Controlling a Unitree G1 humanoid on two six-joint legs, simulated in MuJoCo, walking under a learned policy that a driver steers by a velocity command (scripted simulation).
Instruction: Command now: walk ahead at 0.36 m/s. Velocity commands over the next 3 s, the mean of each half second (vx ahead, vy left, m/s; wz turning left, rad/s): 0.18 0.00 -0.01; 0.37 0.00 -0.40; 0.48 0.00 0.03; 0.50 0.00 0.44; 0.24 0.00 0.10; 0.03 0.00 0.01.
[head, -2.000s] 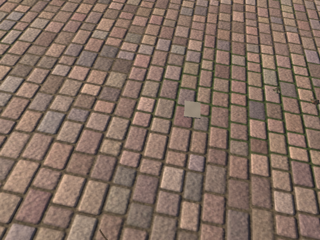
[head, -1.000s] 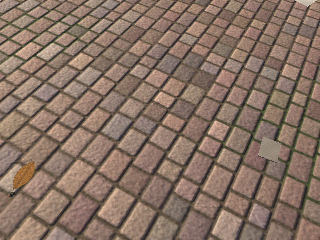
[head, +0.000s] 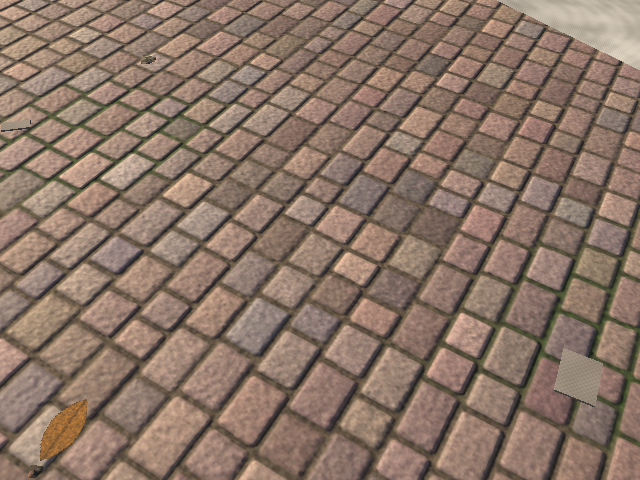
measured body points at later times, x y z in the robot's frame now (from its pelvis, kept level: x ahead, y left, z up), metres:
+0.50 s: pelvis +0.16 -0.03 -0.01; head +0.19 -0.03 +0.44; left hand +0.28 +0.23 -0.14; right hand +0.23 -0.30 -0.15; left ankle +0.14 +0.11 -0.70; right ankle +0.25 -0.11 -0.74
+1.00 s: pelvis +0.30 -0.04 +0.00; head +0.33 -0.03 +0.45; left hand +0.55 +0.15 -0.11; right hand +0.21 -0.29 -0.13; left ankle +0.21 +0.11 -0.74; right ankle +0.41 -0.23 -0.69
